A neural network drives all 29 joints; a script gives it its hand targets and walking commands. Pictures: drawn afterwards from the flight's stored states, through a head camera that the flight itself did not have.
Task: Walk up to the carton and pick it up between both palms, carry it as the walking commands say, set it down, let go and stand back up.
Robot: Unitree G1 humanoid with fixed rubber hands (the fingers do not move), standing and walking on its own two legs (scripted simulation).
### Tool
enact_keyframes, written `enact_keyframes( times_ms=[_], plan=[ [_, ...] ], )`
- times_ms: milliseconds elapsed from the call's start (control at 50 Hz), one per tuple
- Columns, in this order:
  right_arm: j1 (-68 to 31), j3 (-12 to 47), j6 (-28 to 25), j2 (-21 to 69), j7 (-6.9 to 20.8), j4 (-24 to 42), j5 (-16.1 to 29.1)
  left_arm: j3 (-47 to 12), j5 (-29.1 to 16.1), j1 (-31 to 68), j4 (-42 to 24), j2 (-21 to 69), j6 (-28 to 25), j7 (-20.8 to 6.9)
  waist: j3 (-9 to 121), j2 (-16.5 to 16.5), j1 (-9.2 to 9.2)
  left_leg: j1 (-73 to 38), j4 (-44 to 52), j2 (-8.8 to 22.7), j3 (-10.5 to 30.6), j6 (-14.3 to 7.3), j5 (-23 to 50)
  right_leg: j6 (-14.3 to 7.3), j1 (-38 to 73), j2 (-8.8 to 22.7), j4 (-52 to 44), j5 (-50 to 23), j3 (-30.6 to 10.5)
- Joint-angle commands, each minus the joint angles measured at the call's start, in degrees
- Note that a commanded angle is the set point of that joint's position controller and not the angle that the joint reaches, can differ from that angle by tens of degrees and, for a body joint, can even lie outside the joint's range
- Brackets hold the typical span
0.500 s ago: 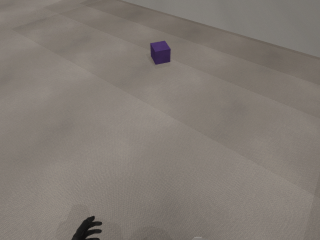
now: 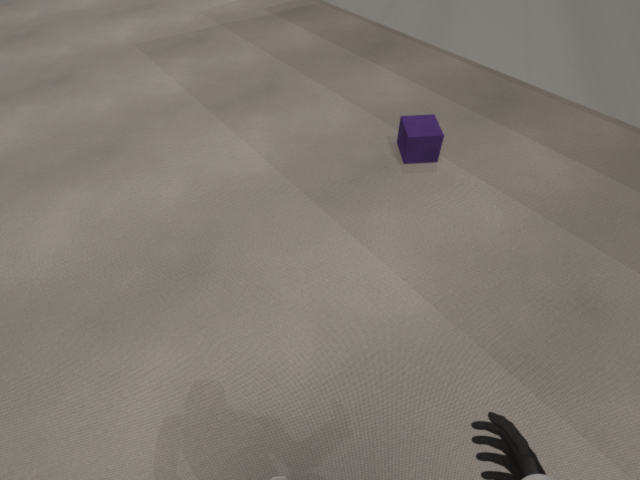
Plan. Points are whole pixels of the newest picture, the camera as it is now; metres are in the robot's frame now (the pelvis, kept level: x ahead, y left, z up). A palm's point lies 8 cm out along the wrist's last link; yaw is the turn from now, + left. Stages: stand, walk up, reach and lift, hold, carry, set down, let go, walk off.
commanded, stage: walk up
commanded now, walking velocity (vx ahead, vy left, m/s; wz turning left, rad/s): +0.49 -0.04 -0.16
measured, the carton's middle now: (419, 139) +1.81 -0.24 -0.68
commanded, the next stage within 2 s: none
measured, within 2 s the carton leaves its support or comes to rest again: neither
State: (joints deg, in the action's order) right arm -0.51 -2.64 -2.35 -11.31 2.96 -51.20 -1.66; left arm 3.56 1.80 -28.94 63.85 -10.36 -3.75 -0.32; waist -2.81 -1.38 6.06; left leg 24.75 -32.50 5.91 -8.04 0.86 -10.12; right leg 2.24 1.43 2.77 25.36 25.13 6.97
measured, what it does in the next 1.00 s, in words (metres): walks ahead: right foot, then left foot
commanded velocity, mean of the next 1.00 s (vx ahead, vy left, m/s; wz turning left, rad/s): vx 0.49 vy -0.07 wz -0.02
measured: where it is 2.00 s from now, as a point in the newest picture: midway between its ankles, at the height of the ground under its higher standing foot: (388, 286)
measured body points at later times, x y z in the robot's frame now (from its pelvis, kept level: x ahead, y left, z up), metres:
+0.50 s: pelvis +0.21 -0.04 +0.01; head +0.22 -0.06 +0.46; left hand +0.32 +0.22 -0.12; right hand +0.20 -0.28 -0.15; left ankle +0.16 +0.10 -0.65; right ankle +0.22 -0.14 -0.73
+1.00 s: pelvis +0.46 +0.00 +0.01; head +0.48 +0.03 +0.46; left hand +0.51 +0.24 -0.15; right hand +0.47 -0.27 -0.11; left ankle +0.47 +0.10 -0.72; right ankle +0.44 -0.16 -0.64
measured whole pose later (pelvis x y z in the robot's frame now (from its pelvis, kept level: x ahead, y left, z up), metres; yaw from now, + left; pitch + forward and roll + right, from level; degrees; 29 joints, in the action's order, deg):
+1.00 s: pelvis +0.46 +0.00 +0.01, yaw -3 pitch +0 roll -1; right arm 16.4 -3.7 -4.1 -11.2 -0.3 -59.0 -1.5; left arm 4.9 1.6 -14.0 58.7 -13.6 -1.2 -2.2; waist -2.2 4.2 -0.7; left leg 13.4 -28.2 4.9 -10.8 -0.6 -14.5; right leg 1.8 -28.9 6.0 64.2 13.8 1.6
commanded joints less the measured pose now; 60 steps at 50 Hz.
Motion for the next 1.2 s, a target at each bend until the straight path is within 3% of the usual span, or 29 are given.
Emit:
enact_keyframes(
  times_ms=[0, 20, 60, 80, 140, 160, 220, 300, 320, 340, 360, 380, 440, 500, 680, 700, 720, 740, 760, 780, 820, 840, 880, 940, 960, 980, 1080, 1140, 1180],
  plan=[
    [33.0, -5.9, -1.7, -19.9, -3.4, -5.0, 0.3, 0.5, -1.2, 6.3, -7.3, -4.2, -1.3, 0.7, 15.5, -15.8, -16.65, -42.6, 16.8, 27.9, 39.0, -12.4, 5.5, -3.4, -41.4, -1.0, 47.2, 9.8, -6.9],
    [27.4, -4.6, -1.6, -16.2, -3.2, -5.2, 0.1, 1.4, -0.6, 11.8, -8.3, -6.6, -0.7, 0.5, 8.8, -7.7, -15.25, -30.5, 18.5, 24.2, 34.6, -12.0, -6.9, -2.8, -40.9, 2.0, 50.4, 0.9, -10.0],
    [20.0, -2.9, -1.7, -9.7, -3.3, -5.5, 0.4, 1.4, -0.9, 11.4, -8.1, -6.4, -1.0, -0.2, 6.0, -5.5, -11.3, -23.3, 20.8, 18.9, 26.9, -10.0, -9.4, -3.6, -38.5, 4.3, 47.4, -4.9, -9.4],
    [14.8, -3.0, -1.8, -10.4, -3.0, -3.5, 0.4, 0.8, -0.1, 7.8, -7.5, -4.8, 0.0, -0.6, 6.7, -13.4, -7.84, -20.5, 20.1, 16.0, 21.7, -8.3, -11.7, -2.3, -35.8, 6.2, 41.8, -5.6, -9.6],
    [15.0, -1.8, -2.3, -6.1, -2.7, -3.9, 0.2, 0.6, 0.1, 7.6, -7.6, -2.5, 1.7, -1.6, 1.1, -8.4, -6.07, -9.6, 23.6, 13.9, 14.3, -7.5, -9.3, -1.2, -27.4, 5.2, 31.2, -6.5, -5.1],
    [12.8, -2.4, -2.2, -7.2, -2.3, -3.8, 0.0, -0.1, -0.7, 12.2, -8.5, -2.1, 2.1, -2.1, -1.5, -13.7, -5.63, -7.0, 24.9, 11.4, 9.8, -6.3, -10.2, -0.9, -25.6, 5.4, 23.3, -6.2, -4.0],
    [15.1, -2.0, -1.9, -8.0, -2.3, -5.2, -0.2, 0.2, -0.5, 16.0, -9.8, -2.2, 2.1, -2.3, -1.6, -6.5, -5.92, -6.4, 25.1, 13.0, 10.0, -6.5, -6.3, -0.6, -19.4, 3.8, 13.6, -11.2, -1.6],
    [16.1, -2.6, -1.6, -10.4, -1.8, -5.1, 0.5, 0.7, -0.6, 12.7, -8.7, -6.3, 1.6, -2.1, 2.5, -5.1, -4.22, -1.7, 17.2, 9.2, 5.9, -4.5, -18.2, -0.9, -5.4, 1.3, 6.3, -13.6, 1.1],
    [15.0, -1.9, -1.2, -8.1, -1.3, -5.0, 0.9, 1.6, -0.5, 7.1, -6.4, -7.7, 0.8, -1.6, 4.3, -2.0, -0.48, 2.9, 7.6, 4.9, 2.9, -3.2, -14.8, -2.3, 3.3, 1.9, 2.2, -10.7, -0.2],
    [13.9, -1.3, -1.9, -5.1, -0.9, -2.5, 1.1, 2.9, 0.2, 0.0, -4.7, -12.6, 0.3, -1.1, 7.3, 14.1, 3.28, 11.6, -11.0, -0.4, -3.1, -0.9, -15.8, -5.8, 9.9, 14.1, -6.6, 0.2, -15.7],
    [13.4, -1.0, -2.0, -4.0, -1.4, -0.4, 0.1, 4.3, 0.8, -3.5, -5.2, -18.0, 0.3, -0.1, 6.8, 21.6, 4.24, 22.2, -28.2, -3.6, 0.7, -1.1, -23.8, -11.1, 12.5, 26.5, -16.6, 10.5, -36.2],
    [11.7, -1.2, -1.6, -4.4, -1.6, -0.9, -0.8, 4.5, 0.3, -1.5, -3.7, -17.8, 0.6, 0.3, 3.7, 14.4, 3.47, 21.5, -33.5, 0.3, 7.6, -1.5, -16.1, -12.3, 5.9, 26.3, -17.6, 15.3, -37.1],
    [13.4, -1.8, -2.1, -3.5, -1.1, -1.9, 0.3, 2.6, 0.4, 7.7, -5.9, -8.5, -1.0, 0.2, -0.1, 9.4, -1.92, 20.1, -37.4, 4.0, 7.7, -0.7, -8.1, -10.8, -0.7, 19.7, -15.8, -5.5, -24.4],
    [14.3, -2.3, -0.6, -5.6, -0.7, -2.8, 0.1, 1.8, -0.5, 12.7, -5.2, -7.5, -1.7, 0.3, -4.1, 8.1, -6.82, 12.7, -29.8, 5.0, 7.6, 0.5, -3.1, -9.9, -11.1, 15.7, -18.2, -9.0, -14.0],
    [5.4, -1.2, 0.4, -2.8, -0.3, 0.5, 0.1, 1.7, 0.1, 7.1, -2.9, -7.0, -0.9, -0.1, -6.2, 9.8, -6.09, -3.0, -4.1, -0.7, -0.5, 0.2, -3.5, -8.3, -13.7, 11.8, -13.4, -14.6, -5.0],
    [10.3, -1.8, 0.3, -3.5, -0.4, -0.8, 0.1, 1.3, 0.0, 7.9, -2.9, -7.2, -0.6, -0.4, -4.5, 8.1, -8.77, -10.0, -2.2, -1.6, -2.6, 0.0, -0.1, -7.8, -15.7, 10.5, -6.2, -19.6, -2.0],
    [16.1, -3.4, -0.5, -7.3, -1.1, -2.9, -0.6, 0.8, -0.6, 6.4, -2.2, -6.4, -0.6, -0.2, 2.0, -1.4, -11.2, -23.5, -1.8, -2.6, -1.8, -1.5, 0.5, -6.6, -20.8, 6.7, 3.9, -22.1, -0.7],
    [25.3, -5.2, -0.7, -13.6, -2.2, -4.5, -1.1, 0.0, -1.1, 4.3, -2.9, -3.7, -0.7, -0.1, 9.3, -14.4, -15.36, -37.3, 4.3, 10.9, 15.8, -4.9, -4.5, -4.1, -32.1, 1.3, 24.8, -15.8, 3.3],
    [36.1, -7.2, -0.9, -22.8, -3.8, -5.5, -0.6, 1.1, -0.6, 4.0, -5.3, -4.7, -0.8, -0.4, 16.0, -22.4, -16.73, -42.6, 17.7, 28.7, 48.3, -9.4, -9.0, -1.8, -41.1, -3.6, 43.1, 12.1, -4.2],
    [31.4, -6.5, -0.1, -20.6, -4.3, -6.1, 1.0, 2.4, 0.0, 8.4, -6.9, -8.1, 0.0, -1.0, 13.7, -9.5, -15.84, -34.7, 21.3, 26.7, 49.8, -12.3, -15.3, -1.4, -40.6, -0.3, 48.1, 3.1, -11.7],
    [21.8, -4.6, -1.3, -14.8, -4.5, -5.1, 0.6, 2.2, -0.5, 12.8, -8.0, -5.6, 0.1, -1.0, 5.1, -4.1, -12.23, -22.4, 19.0, 21.9, 32.6, -9.8, -7.9, -1.8, -41.2, 3.9, 48.4, -6.4, -11.3],
    [16.7, -2.9, -1.7, -9.0, -3.7, -4.6, 0.5, 1.4, -0.5, 8.7, -5.8, -3.4, 0.1, -1.0, 4.1, -6.0, -8.17, -17.9, 19.3, 16.2, 24.0, -6.8, -3.3, -2.2, -36.3, 4.9, 46.5, -9.7, -9.8],
    [14.8, -2.2, -2.2, -6.9, -3.6, -5.2, 0.5, 1.9, -0.6, 5.5, -5.2, -4.4, 1.3, -1.3, 3.6, -12.7, -6.24, -14.2, 20.6, 14.3, 16.4, -6.3, 2.4, -1.2, -32.9, 5.0, 43.5, -11.4, -8.0],
    [20.0, -2.7, -3.2, -8.5, -3.1, -5.2, 0.0, 0.6, 0.0, 11.1, -6.9, -1.8, 3.1, -2.6, -0.4, -11.3, -7.01, -15.5, 20.4, 14.6, 11.5, -7.0, 9.8, 0.0, -37.1, 5.7, 36.3, -11.8, -6.6],
    [21.4, -2.2, -2.8, -7.7, -3.3, -6.0, -0.1, 1.1, 0.3, 15.8, -8.4, -3.5, 3.1, -2.9, 0.7, -5.9, -7.6, -14.0, 21.2, 14.4, 10.7, -6.7, 7.3, 0.1, -34.7, 6.0, 32.2, -14.0, -6.9],
    [20.8, -2.3, -3.1, -7.7, -3.3, -6.8, -0.6, 0.3, -0.7, 16.9, -9.0, -1.1, 3.2, -3.0, -2.7, -11.6, -6.65, -13.3, 23.4, 14.4, 9.9, -6.8, 5.1, -0.1, -35.2, 5.4, 23.7, -12.4, -5.7],
    [25.7, -2.5, -2.0, -10.3, -3.7, -8.1, 0.0, -0.1, -0.7, 26.4, -11.8, -2.2, 2.7, -4.3, -1.4, -8.0, -9.67, -15.0, 23.8, 13.4, 6.8, -6.2, 0.7, -0.3, -27.1, 2.1, 7.2, -15.8, -0.2],
    [23.8, -3.6, -1.6, -11.1, -2.9, -7.1, 0.9, 0.3, -1.0, 22.7, -10.2, -4.8, 2.0, -4.2, 0.5, -5.4, -7.27, -11.1, 20.6, 13.5, 7.3, -5.1, -1.5, -0.5, -15.2, 2.7, 3.0, -19.3, 0.5],
    [21.9, -2.3, -1.4, -7.7, -2.4, -7.1, 0.6, 1.9, -0.8, 7.7, -6.2, -7.4, 0.9, -2.5, 7.9, -0.5, -0.81, -1.8, 3.0, 6.8, 1.7, -3.2, -2.0, -1.5, 5.7, 1.6, 1.7, -14.1, 0.7]
  ],
)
